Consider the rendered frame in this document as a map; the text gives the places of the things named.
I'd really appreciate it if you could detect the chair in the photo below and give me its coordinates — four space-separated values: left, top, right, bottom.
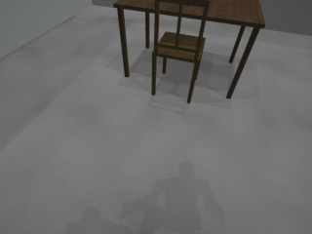
151 0 211 103

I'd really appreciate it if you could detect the table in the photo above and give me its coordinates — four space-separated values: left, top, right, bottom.
113 0 265 99

